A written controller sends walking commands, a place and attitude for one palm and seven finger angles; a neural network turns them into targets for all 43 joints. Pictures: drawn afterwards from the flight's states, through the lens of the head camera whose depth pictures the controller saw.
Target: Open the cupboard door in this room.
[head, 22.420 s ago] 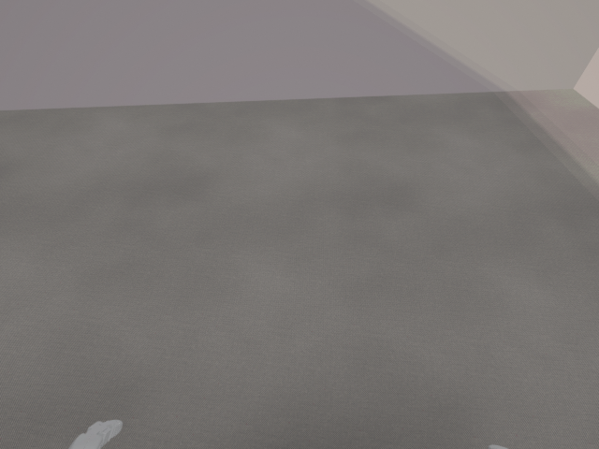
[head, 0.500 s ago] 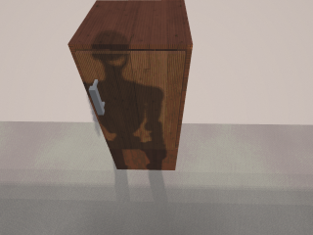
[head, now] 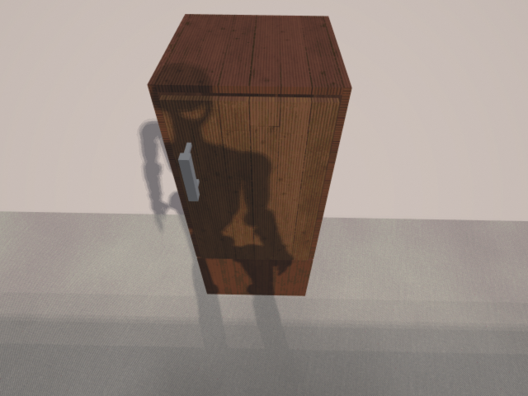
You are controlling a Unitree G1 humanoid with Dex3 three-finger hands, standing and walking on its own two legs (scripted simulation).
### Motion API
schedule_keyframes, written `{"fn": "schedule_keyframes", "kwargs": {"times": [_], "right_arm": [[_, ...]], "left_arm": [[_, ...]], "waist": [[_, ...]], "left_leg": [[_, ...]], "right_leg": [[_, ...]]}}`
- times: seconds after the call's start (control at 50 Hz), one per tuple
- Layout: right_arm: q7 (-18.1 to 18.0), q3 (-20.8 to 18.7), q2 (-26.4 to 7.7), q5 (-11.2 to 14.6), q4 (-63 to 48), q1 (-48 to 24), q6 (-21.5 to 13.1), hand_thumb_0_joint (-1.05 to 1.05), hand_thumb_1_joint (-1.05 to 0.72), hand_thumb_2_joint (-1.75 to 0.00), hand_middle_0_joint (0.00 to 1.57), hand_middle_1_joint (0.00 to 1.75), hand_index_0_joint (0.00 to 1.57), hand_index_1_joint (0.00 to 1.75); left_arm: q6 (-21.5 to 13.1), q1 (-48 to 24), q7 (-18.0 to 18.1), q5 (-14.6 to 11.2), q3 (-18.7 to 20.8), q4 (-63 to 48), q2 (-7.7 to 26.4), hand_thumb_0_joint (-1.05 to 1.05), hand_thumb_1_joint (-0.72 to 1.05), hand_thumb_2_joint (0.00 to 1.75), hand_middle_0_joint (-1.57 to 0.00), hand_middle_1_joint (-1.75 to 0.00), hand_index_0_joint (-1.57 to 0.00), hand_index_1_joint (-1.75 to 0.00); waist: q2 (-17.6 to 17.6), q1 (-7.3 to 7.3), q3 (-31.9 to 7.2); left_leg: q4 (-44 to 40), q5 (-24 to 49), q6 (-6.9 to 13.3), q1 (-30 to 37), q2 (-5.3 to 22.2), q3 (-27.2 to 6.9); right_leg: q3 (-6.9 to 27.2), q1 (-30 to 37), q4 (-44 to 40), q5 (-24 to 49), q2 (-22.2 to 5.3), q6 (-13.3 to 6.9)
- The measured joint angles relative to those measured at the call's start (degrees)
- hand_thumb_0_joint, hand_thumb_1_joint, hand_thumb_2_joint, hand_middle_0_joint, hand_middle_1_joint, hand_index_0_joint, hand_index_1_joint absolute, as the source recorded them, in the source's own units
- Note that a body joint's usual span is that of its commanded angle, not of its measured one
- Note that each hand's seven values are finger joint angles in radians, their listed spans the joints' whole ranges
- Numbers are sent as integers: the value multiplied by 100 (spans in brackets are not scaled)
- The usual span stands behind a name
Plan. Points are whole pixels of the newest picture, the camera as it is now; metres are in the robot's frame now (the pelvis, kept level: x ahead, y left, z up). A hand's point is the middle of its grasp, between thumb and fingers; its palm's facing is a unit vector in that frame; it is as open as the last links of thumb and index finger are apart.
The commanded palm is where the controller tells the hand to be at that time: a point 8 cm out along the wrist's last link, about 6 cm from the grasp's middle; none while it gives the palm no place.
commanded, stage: come to a stop and stand still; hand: left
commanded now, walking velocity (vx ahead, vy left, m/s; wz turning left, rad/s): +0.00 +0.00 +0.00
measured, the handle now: (191, 172) +0.58 +0.21 -0.03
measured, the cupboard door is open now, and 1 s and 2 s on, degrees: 0 0 0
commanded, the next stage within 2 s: look again from close up in 0.56 s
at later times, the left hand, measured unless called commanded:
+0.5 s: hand out of the picture +0.03 +0.15 -0.18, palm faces +0.03 -0.98 -0.20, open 7.3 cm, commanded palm none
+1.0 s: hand out of the picture +0.02 +0.12 -0.18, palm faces +0.04 -0.98 -0.17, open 7.3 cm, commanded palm none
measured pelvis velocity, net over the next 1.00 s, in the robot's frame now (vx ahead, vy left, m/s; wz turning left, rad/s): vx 0.03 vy -0.04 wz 0.00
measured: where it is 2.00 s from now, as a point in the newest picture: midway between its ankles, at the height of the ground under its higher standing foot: outside the picture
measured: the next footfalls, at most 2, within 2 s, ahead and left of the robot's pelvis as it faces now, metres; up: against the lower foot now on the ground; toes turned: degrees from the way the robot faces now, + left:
none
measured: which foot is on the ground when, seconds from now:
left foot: down 0.00-1.00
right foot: down 0.00-1.00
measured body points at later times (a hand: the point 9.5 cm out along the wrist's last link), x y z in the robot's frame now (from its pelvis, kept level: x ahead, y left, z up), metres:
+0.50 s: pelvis +0.02 -0.02 +0.00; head +0.04 -0.02 +0.45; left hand +0.03 +0.21 -0.16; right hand +0.01 -0.23 -0.17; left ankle -0.02 +0.05 -0.74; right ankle +0.01 -0.16 -0.74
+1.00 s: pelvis +0.03 -0.04 +0.00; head +0.04 -0.04 +0.45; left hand +0.02 +0.17 -0.16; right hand +0.02 -0.25 -0.16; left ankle -0.02 +0.05 -0.74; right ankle +0.01 -0.16 -0.74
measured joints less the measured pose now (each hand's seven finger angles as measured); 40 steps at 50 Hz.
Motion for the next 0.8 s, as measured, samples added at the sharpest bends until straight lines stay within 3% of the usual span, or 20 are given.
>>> {"fn": "schedule_keyframes", "kwargs": {"times": [0.28, 0.8], "right_arm": [[-36, 61, 248, 25, 452, 239, -31, 0, -91, -89, 20, 30, 20, 30], [-71, 2, 251, 36, 585, -30, -66, 0, -91, -89, 20, 30, 19, 30]], "left_arm": [[-3, -152, 57, -37, 2, 128, -67, 1, 93, 90, -20, -30, -20, -30], [-43, -24, 60, -21, -8, 241, -125, 1, 93, 90, -20, -30, -20, -30]], "waist": [[-14, -89, 224], [-67, -22, 138]], "left_leg": [[15, -150, -54, 155, 26, 9], [54, -252, -287, 209, 242, -97]], "right_leg": [[20, 111, 85, -168, 21, 139], [-101, 197, 85, -289, 223, -44]]}}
